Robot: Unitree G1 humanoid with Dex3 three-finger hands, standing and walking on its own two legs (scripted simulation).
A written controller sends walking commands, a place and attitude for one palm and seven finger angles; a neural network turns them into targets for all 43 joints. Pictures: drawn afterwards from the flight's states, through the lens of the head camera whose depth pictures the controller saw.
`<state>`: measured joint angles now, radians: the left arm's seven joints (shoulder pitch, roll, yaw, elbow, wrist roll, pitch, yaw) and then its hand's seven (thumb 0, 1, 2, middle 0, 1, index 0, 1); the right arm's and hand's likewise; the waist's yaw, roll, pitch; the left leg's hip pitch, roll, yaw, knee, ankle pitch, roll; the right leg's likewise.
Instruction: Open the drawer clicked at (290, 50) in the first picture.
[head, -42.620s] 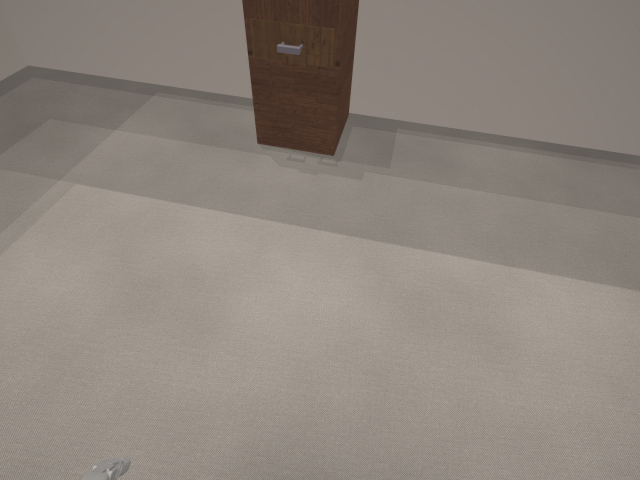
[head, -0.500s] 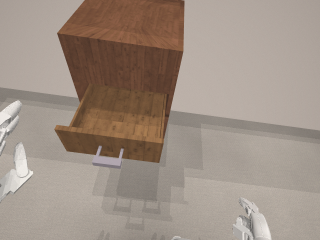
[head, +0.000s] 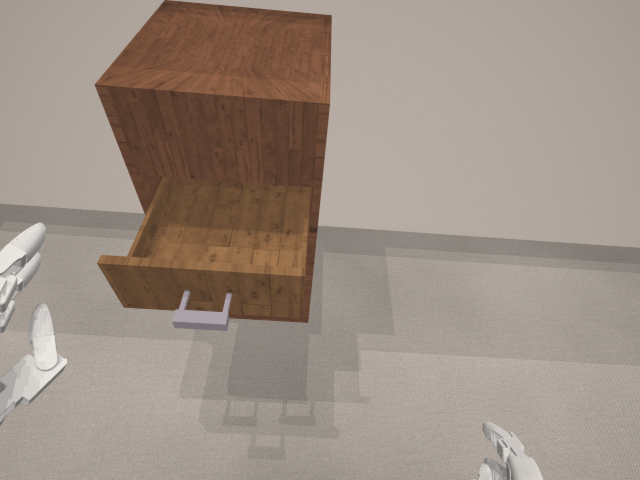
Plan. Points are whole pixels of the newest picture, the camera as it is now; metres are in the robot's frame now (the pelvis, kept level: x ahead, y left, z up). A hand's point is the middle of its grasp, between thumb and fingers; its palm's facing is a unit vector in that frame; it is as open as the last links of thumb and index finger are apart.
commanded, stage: stop stepping back and stand still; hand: left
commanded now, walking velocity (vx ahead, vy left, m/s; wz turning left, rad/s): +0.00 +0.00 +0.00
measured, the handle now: (204, 308) +0.46 +0.22 -0.21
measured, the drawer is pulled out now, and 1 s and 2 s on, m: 0.25 0.25 0.25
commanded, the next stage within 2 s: let the arm hang, fingers relaxed in 0.24 s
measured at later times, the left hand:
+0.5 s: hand (126, 464) +0.16 +0.23 -0.07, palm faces +0.08 -0.93 -0.37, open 7.4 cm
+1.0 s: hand out of the picture -0.07 +0.18 -0.17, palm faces +0.02 -0.98 -0.21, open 7.3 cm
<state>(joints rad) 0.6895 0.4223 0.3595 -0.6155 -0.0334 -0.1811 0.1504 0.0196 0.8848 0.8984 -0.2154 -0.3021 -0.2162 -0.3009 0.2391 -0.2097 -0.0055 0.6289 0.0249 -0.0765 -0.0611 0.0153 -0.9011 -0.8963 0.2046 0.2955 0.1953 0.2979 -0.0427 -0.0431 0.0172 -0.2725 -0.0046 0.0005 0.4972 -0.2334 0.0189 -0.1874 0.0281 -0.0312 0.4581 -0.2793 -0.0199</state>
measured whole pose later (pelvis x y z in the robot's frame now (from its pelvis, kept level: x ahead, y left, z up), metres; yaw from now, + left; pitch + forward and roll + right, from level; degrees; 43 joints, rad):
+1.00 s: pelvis -0.02 +0.00 +0.00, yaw +0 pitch -2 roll +0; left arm 0.37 0.17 0.00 1.12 0.01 0.02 0.03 0.01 0.91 0.90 -0.20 -0.30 -0.20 -0.30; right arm 0.33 -0.13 0.01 1.10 -0.01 0.02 -0.03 0.01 -0.90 -0.90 0.20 0.30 0.19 0.30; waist 0.00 0.01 0.08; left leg -0.22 -0.01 0.00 0.44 -0.18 0.02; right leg -0.14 0.02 -0.04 0.42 -0.24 -0.02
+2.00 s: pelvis +0.02 -0.02 +0.00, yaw -1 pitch -2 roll +0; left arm 0.33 0.10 0.00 1.12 0.01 -0.01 0.04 0.01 0.91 0.90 -0.20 -0.30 -0.20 -0.30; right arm 0.31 -0.10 0.00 1.13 -0.01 0.00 -0.05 0.00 -0.90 -0.90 0.20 0.30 0.19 0.30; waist -0.01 0.00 0.06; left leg -0.16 0.01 0.01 0.43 -0.24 -0.01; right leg -0.09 0.04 -0.02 0.41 -0.29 -0.05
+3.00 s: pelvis +0.04 -0.03 +0.00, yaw -1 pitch -2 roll +1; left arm 0.33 0.10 0.00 1.12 0.00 -0.01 0.05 0.01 0.91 0.90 -0.20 -0.30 -0.20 -0.30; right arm 0.32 -0.10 0.01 1.14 -0.01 0.00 -0.05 0.00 -0.90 -0.90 0.20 0.30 0.19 0.30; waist -0.01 0.00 0.06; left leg -0.13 0.01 0.00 0.42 -0.26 -0.02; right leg -0.06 0.05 -0.03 0.40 -0.31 -0.06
